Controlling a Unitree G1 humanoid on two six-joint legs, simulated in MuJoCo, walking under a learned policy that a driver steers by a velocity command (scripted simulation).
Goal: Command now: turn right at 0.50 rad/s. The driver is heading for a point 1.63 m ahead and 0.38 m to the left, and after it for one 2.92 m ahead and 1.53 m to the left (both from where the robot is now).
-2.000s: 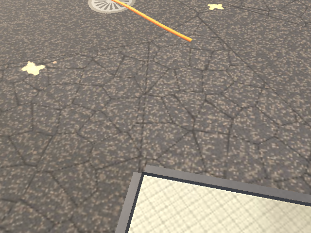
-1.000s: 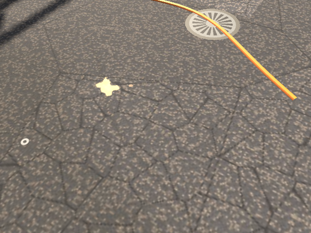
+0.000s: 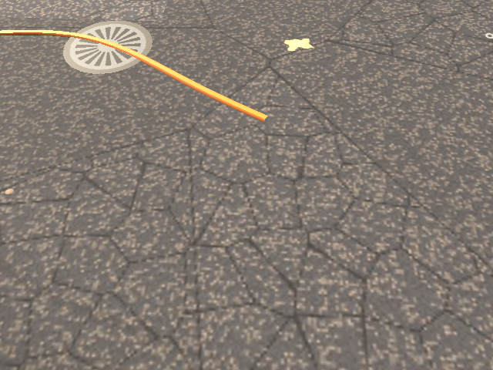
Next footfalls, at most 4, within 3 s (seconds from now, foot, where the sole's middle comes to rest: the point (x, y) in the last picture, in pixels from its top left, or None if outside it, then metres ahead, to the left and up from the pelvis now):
0.06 left None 0.06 0.14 -0.78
0.38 right None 0.02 -0.13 -0.78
0.82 left None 0.04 0.12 -0.78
1.36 right None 0.42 0.01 -0.78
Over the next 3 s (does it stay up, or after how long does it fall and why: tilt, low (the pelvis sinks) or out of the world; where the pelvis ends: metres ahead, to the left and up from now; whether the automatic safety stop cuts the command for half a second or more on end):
stays up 1.08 0.38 0.00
